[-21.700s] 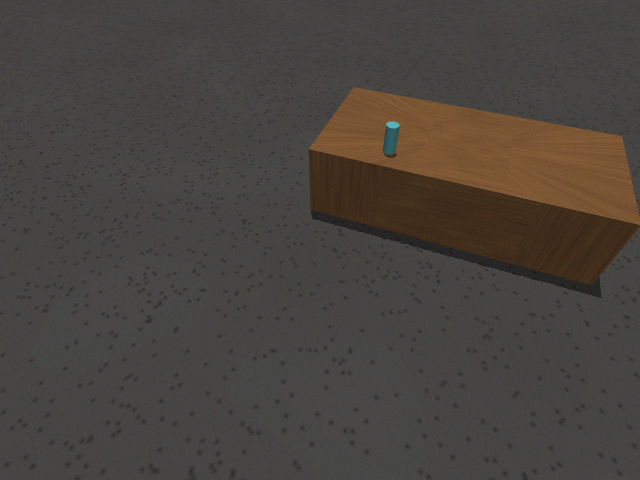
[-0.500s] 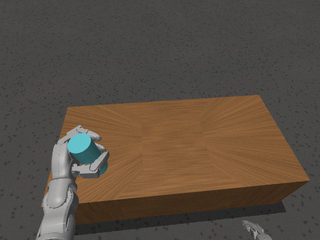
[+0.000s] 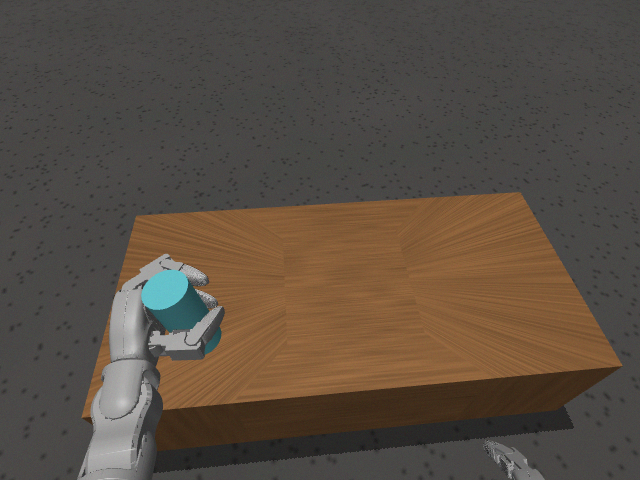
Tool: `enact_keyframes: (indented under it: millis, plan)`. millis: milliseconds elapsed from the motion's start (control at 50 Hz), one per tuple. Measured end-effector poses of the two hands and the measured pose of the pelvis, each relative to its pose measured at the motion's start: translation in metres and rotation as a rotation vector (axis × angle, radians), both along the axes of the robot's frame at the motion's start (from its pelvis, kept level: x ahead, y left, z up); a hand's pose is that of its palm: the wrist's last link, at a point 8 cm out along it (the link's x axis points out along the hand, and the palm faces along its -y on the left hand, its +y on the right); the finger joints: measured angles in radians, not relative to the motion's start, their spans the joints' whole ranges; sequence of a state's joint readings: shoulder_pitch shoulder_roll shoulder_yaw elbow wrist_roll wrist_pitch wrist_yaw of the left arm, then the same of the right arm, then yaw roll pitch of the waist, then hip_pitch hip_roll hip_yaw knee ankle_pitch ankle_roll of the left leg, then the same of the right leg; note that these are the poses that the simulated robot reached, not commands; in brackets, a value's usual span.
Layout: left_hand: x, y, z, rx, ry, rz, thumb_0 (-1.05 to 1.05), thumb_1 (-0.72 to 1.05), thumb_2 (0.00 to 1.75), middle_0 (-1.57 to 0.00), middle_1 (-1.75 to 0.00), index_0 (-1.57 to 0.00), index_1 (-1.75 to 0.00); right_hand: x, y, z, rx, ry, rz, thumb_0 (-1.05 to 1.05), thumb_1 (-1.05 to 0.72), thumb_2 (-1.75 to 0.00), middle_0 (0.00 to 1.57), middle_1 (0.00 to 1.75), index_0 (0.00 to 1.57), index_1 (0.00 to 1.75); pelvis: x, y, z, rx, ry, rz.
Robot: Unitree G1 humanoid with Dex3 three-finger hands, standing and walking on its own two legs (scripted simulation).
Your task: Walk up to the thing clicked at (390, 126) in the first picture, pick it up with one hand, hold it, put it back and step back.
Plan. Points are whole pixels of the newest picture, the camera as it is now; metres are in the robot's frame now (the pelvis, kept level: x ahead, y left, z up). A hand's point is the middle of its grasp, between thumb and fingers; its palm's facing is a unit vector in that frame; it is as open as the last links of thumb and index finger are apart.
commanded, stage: hold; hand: left
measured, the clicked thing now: (185, 315) +0.33 +0.17 +0.05
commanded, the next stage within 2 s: crouch in 1.34 s
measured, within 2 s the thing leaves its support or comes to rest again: neither
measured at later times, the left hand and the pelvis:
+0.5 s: hand (188, 312) +0.33 +0.16 +0.06, palm faces +0.11 -0.99 +0.00, open 7.1 cm; pelvis +0.00 +0.00 +0.00, yaw +0 degrees
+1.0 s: hand (186, 311) +0.33 +0.17 +0.06, palm faces +0.10 -0.99 -0.02, open 7.1 cm; pelvis +0.00 +0.00 +0.00, yaw +0 degrees
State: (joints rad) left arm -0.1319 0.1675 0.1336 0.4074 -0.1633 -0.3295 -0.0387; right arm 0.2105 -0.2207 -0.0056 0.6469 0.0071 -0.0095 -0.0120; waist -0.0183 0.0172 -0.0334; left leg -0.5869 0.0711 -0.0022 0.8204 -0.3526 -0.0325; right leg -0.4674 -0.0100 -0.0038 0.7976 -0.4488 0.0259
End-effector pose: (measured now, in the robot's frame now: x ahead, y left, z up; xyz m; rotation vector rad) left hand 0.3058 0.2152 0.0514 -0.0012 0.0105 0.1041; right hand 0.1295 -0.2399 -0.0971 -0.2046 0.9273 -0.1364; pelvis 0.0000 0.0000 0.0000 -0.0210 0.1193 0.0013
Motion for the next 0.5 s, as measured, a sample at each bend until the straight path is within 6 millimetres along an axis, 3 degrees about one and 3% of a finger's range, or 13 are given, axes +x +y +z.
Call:
enact_keyframes:
  millis: [220, 500]
  plan:
    - [0.0056, 0.0049, 0.0034, 0.011, -0.02, 0.007, 0.01, -0.1, 1.11, -0.87, -1.14, -0.92, -1.14, -0.0042, -0.0017, -0.0025, 0.004, 0.02, -0.006, 0.01, -0.91, -0.9, 0.2, 0.3, 0.2, 0.3, 0.0016, -0.0002, -0.0005, 0.0, 0.002, -0.002]
    - [-0.0023, 0.0009, 0.0039, 0.007, -0.029, 0.01, 0.01, -0.1, 1.11, -0.88, -1.14, -0.93, -1.14, -0.0048, -0.0024, -0.0026, 0.003, 0.019, -0.001, 0.01, -0.92, -0.9, 0.2, 0.3, 0.2, 0.3, -0.0003, -0.0013, -0.0005, 0.002, -0.003, 0.0]
